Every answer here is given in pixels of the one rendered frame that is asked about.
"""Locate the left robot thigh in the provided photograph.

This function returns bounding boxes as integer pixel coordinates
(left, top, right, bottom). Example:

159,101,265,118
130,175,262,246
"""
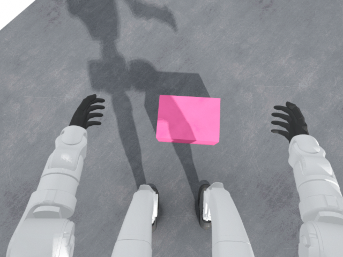
111,190,158,257

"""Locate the robot right shin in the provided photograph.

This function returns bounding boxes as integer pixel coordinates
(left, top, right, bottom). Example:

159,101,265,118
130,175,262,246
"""
203,183,224,221

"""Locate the robot left hand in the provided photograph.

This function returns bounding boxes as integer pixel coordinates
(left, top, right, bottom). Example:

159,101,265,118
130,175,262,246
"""
69,94,105,129

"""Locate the right robot forearm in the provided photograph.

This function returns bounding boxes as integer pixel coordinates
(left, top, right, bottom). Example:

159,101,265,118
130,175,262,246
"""
288,134,343,225

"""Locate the right robot upper arm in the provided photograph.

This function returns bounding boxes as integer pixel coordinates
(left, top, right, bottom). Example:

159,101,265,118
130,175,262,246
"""
299,221,343,257

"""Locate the left robot upper arm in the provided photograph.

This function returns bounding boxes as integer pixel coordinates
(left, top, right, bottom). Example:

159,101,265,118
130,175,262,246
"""
10,218,75,257

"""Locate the robot right hand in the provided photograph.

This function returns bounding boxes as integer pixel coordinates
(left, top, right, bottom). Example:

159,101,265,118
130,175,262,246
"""
271,102,309,144

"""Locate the carton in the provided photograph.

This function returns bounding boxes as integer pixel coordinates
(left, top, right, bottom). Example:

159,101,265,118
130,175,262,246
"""
156,95,220,145

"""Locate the left robot forearm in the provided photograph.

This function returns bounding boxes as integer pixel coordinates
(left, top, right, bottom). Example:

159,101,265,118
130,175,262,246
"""
6,125,87,257

